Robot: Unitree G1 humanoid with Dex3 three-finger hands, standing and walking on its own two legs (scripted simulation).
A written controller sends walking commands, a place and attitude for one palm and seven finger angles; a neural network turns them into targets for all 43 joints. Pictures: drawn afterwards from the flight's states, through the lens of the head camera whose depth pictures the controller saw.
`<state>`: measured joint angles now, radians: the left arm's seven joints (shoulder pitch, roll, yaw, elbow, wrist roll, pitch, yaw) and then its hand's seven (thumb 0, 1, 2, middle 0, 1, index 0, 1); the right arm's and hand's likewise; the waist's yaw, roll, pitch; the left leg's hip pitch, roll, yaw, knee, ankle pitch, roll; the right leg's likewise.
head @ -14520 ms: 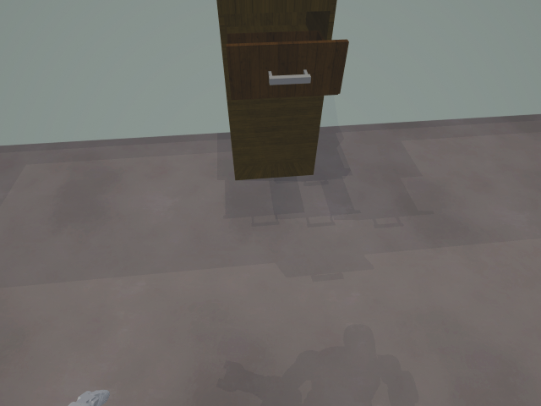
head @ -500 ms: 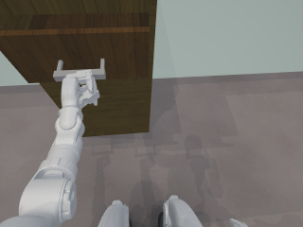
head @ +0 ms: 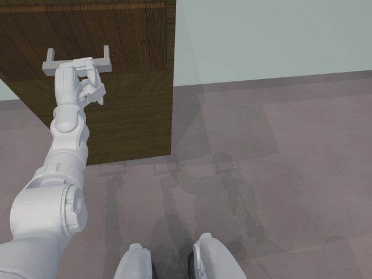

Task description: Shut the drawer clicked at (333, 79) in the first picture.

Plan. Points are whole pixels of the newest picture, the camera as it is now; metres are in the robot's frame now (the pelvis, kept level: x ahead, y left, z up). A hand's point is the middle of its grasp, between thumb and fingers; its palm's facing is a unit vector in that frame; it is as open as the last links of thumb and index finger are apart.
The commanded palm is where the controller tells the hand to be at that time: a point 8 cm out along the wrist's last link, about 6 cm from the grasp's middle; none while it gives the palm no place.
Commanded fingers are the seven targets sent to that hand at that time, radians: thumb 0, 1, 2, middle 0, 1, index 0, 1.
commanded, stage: push the drawer shut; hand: left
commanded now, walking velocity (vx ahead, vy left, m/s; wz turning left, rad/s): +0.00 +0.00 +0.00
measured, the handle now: (78, 59) +0.59 +0.17 +0.06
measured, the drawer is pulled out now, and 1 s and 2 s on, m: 0.01 0.00 0.00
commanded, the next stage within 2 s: pull the fist back off the drawer in 0.56 s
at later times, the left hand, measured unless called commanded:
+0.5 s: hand (97, 80) +0.54 +0.14 +0.05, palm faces +0.05 -1.00 -0.06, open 2.9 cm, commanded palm +0.57 +0.17 +0.06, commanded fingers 0.00 0.90 0.90 -1.40 -1.60 -1.40 -1.60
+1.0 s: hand (100, 79) +0.53 +0.13 +0.05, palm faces +0.05 -1.00 -0.06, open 3.1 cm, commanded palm +0.52 +0.17 +0.06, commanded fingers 0.00 0.90 0.90 -1.40 -1.60 -1.40 -1.60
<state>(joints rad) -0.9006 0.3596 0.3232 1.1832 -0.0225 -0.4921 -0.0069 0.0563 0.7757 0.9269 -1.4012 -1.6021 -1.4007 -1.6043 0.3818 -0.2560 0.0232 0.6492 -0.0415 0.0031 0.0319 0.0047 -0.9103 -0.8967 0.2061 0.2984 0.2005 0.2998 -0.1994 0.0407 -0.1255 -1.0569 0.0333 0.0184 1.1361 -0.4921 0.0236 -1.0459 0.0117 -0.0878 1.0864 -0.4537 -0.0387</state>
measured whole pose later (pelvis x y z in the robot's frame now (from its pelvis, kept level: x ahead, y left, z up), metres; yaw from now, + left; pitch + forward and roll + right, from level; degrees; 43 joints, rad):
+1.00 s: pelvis -0.02 +0.01 -0.01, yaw +0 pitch +26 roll -4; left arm -1.08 0.43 0.30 1.31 0.02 -0.47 0.04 0.03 0.70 1.02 -1.40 -1.60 -1.40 -1.60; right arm 0.41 -0.27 0.05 0.66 -0.06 -0.02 0.04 0.00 -0.91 -0.90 0.21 0.30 0.20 0.30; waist -0.25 0.05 -0.12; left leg -1.17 0.03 -0.01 1.19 -0.47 0.04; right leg -1.14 0.01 -0.11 1.11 -0.42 -0.03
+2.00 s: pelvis +0.05 +0.00 +0.06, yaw +1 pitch +9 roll -1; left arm -0.09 0.23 0.13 0.25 -0.18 -0.22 -0.10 0.02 0.90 0.90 -1.40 -1.60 -1.40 -1.60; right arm 0.23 -0.26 0.00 0.52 0.05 0.01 0.00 0.01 -0.91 -0.90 0.20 0.30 0.20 0.30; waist -0.02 0.05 -0.12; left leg -0.53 0.01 0.01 0.80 -0.44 0.02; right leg -0.52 0.01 -0.07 0.76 -0.41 -0.03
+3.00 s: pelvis +0.04 +0.00 +0.09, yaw +1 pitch -4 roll -1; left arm 0.52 0.32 0.28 -0.46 -0.07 -0.08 0.11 0.02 0.89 0.90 -1.41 -1.60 -1.41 -1.60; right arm 0.21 -0.22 0.03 0.61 0.00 -0.10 -0.08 0.01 -0.91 -0.90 0.21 0.30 0.20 0.30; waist 0.06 0.07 0.01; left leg -0.09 0.00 0.01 0.44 -0.28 0.02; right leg -0.08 0.02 -0.07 0.40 -0.25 -0.03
